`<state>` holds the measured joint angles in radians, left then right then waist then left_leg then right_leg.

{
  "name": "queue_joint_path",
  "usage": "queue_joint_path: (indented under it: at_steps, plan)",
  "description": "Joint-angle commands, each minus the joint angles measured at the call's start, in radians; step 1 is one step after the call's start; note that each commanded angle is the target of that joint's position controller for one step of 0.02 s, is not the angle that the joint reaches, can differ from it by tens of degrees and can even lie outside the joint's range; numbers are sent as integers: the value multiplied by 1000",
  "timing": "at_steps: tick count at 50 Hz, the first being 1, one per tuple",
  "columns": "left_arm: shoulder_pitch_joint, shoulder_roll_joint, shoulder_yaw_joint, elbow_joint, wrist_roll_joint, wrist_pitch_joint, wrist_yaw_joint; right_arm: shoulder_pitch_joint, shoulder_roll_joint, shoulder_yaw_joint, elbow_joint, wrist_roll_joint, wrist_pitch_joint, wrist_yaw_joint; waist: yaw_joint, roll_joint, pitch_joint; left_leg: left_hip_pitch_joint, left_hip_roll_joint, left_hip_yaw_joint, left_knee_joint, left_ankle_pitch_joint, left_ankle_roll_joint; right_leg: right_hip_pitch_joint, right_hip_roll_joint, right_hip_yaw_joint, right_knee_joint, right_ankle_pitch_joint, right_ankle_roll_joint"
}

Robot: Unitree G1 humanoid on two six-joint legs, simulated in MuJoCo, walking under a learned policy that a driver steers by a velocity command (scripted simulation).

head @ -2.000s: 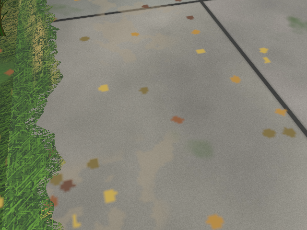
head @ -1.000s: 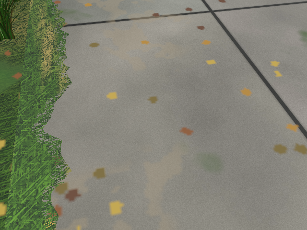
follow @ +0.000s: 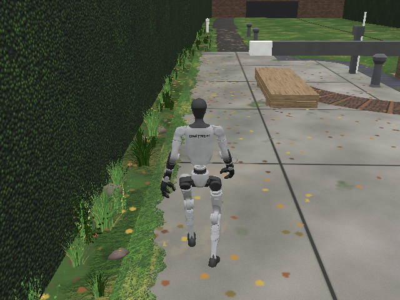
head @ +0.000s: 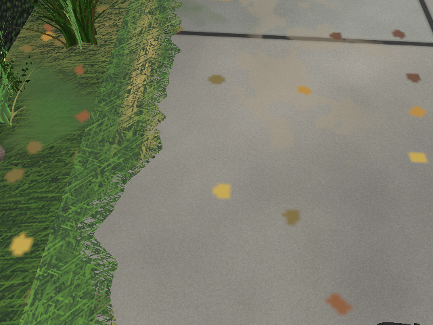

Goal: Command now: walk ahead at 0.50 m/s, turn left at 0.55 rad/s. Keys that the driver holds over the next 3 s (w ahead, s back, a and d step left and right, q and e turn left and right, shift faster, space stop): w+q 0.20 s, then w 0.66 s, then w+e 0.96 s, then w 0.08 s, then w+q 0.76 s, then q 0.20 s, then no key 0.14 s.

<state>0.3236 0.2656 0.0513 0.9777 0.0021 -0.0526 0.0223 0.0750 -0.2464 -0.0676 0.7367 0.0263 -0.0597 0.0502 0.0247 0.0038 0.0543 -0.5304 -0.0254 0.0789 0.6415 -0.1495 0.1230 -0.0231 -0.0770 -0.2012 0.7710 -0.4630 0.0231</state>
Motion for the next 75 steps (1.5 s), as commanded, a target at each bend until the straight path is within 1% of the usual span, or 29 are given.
queue_joint_path:
  at_steps: [1, 2, 3, 4, 9, 13, 18, 21, 23, 24, 25, 26, 27, 28, 29, 32, 33, 40, 46, 48, 50, 51, 52, 53, 54, 56, 61, 71, 75]
  plan:
    - [-67, 130, 9, -157, -33, -95, -29, 368, -227, -70, 4, -17, -6, -18, -154, 121, -401, 954, 358, -871, -353, -150, 291, -764, 80, 315, 690, -78, -38]
    - [-136, 144, 13, -187, -56, -113, -34, 319, -184, -58, 2, -18, -15, -21, -139, 89, -263, 835, 324, -701, -351, -69, 240, -808, 35, 303, 632, 15, -65]
    - [-141, 129, 12, -180, -40, -116, -26, 242, -159, -50, -16, -14, -21, -19, -85, -30, -183, 669, 277, -579, -359, 46, 205, -752, -11, 298, 535, 86, -66]
    - [-131, 135, 22, -171, -17, -106, -19, 182, -134, -41, -34, -17, -22, -21, -47, -45, -135, 541, 245, -497, -377, 146, 189, -685, -37, 292, 455, 123, -54]
    - [-165, 94, 24, -213, 14, -54, -15, 185, -169, -46, -48, -12, -25, -47, -6, 4, -70, 316, 168, -348, -435, 308, 181, -602, -38, 256, 208, 256, 29]
    - [-303, 56, 7, -251, 9, -61, -24, 241, -168, -45, -33, -9, -16, -62, -68, 58, -57, 287, 104, -265, -423, 209, 109, -533, 16, 230, -127, 546, 33]
    - [-403, 91, 11, -296, -5, -80, -45, 321, -160, -39, 15, -8, -17, -60, -111, 89, -31, 423, 178, -341, -368, 139, 89, -540, 35, 243, -261, 575, -16]
    - [-369, 121, 21, -300, -5, -91, -54, 321, -175, -44, 24, -12, -4, -68, -80, 114, -30, 527, 228, -388, -300, 262, 71, -520, 46, 235, -293, 437, -62]
    - [-183, 169, 48, -251, 1, -96, -48, 286, -159, -34, 11, -18, 3, -67, 18, 104, -145, 509, 156, -333, -93, 514, 32, -251, 65, 205, -324, 451, -119]
    - [-13, 218, 60, -230, 12, -95, -44, 277, -126, -17, -14, -31, 4, -66, 88, 27, -293, 359, 91, -280, 172, 351, -4, 28, -81, 364, -287, 475, -187]
    - [107, 282, 83, -185, 11, -82, -49, 436, -49, 4, -8, -6, -11, -62, 45, -276, -424, -38, -68, -200, 537, -195, -88, 399, -288, 803, -353, 266, -353]
    - [111, 189, 59, -177, -20, -79, -57, 414, -114, -1, 4, 5, -20, -62, 68, -243, -384, -189, -48, -274, 657, -418, -84, 401, -309, 963, -461, 51, -340]
    - [37, 139, 43, -192, -23, -74, -54, 301, -170, -15, -18, 14, -24, -60, 75, -142, -222, -251, 3, -266, 689, -340, -79, 270, -277, 826, -482, 23, -290]
    - [-36, 119, 32, -209, -10, -64, -52, 216, -162, -12, -38, -2, -26, -61, 53, -36, -133, -222, 56, -213, 641, -258, -75, 123, -225, 691, -503, 115, -247]
    - [-73, 112, 28, -211, 0, -62, -53, 191, -150, -14, -53, -13, -30, -60, 24, -43, -77, -203, 85, -195, 582, -204, -82, 15, -206, 634, -527, 227, -259]
    - [-82, 78, 16, -201, 3, -68, -55, 229, -107, -15, -34, -19, -16, -60, -19, -66, -82, -95, 129, -166, 480, -141, -86, -85, -116, 480, -580, 408, -234]
    - [-73, 115, 24, -191, -2, -71, -52, 238, -89, -9, -42, -16, -13, -60, -31, -108, -80, -103, 135, -157, 439, -134, -99, -104, -142, 466, -593, 460, -261]
    - [14, 155, 32, -146, -20, -51, -31, 9, -54, 9, -101, -19, -24, -49, 38, -62, -33, -112, 123, -104, 41, 182, -128, -81, -94, 305, -633, 551, -223]
    - [100, 169, 33, -99, -29, -21, -25, -134, -72, 6, -161, -6, -44, -18, 62, -74, 15, -88, 78, -102, -122, 143, -100, 31, -159, 355, -558, 558, -209]
    - [77, 194, 42, -101, -30, -11, -18, -73, -106, -8, -150, -9, -53, -16, 11, -92, -16, 25, 54, -96, -163, 84, -79, 45, -168, 376, -486, 656, -189]
    - [43, 168, 31, -119, -22, -11, -17, 180, -186, -47, -83, -22, -56, -32, -119, -70, -189, 439, 73, -102, -173, 128, -22, -85, -79, 317, -197, 764, -136]
    - [38, 93, 4, -156, 10, -15, -17, 365, -268, -67, -62, -39, -50, -47, -180, 78, -361, 744, 295, -331, -136, 150, 37, -304, 13, 261, 135, 416, -93]
    - [181, 16, -16, -159, -24, -34, -21, 369, -290, -66, -45, -44, -41, -37, -101, 344, -472, 954, 471, -744, -264, -64, 169, -621, 123, 286, 398, -138, -58]
    - [119, 136, 13, -141, -48, -38, -21, 338, -184, -43, -55, -35, -39, -38, -131, 199, -359, 860, 431, -712, -315, -193, 131, -712, 63, 349, 499, -104, -57]
    - [37, 166, 26, -164, -53, -37, -21, 276, -144, -28, -56, -25, -40, -40, -122, 145, -223, 728, 398, -553, -338, -168, 92, -744, 25, 328, 499, -4, -60]
    - [-11, 134, 32, -168, -31, -22, -14, 167, -96, -13, -51, -32, -47, -33, -63, 65, -99, 504, 314, -361, -414, -29, 58, -671, -34, 312, 425, 128, -49]
    - [-21, 72, 33, -196, -32, 25, -18, 124, -116, -28, -6, -42, -72, -40, -5, 66, -37, 375, 297, -144, -511, 155, 74, -647, -70, 318, 347, 268, -20]
    - [-309, 43, 13, -321, -24, 13, -72, 238, -192, -53, 71, -19, -30, -65, -101, 27, 47, 567, 312, 82, -487, 255, 34, -698, -34, 196, -86, 464, -58]
    - [-277, 86, 35, -356, -25, 20, -86, 223, -237, -66, 75, -2, -1, -71, -43, 81, -20, 649, 324, 134, -291, 721, -6, -555, 57, 99, -121, 279, -124]
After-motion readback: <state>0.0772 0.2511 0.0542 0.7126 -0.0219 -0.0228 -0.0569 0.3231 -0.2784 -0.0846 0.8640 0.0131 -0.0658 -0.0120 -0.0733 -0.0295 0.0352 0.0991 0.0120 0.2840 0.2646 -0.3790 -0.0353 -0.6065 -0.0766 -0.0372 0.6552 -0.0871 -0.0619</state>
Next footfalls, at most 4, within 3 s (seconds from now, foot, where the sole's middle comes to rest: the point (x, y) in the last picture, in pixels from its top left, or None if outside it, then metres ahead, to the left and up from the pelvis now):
0.46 right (259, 313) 0.47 -0.09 -0.75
1.00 left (166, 238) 0.70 0.21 -0.75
1.56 right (239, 170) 0.99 -0.04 -0.75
2.04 left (209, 106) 1.31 0.09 -0.75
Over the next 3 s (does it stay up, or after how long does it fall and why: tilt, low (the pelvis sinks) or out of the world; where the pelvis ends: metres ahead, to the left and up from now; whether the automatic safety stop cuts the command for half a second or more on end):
stays up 1.58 -0.03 0.01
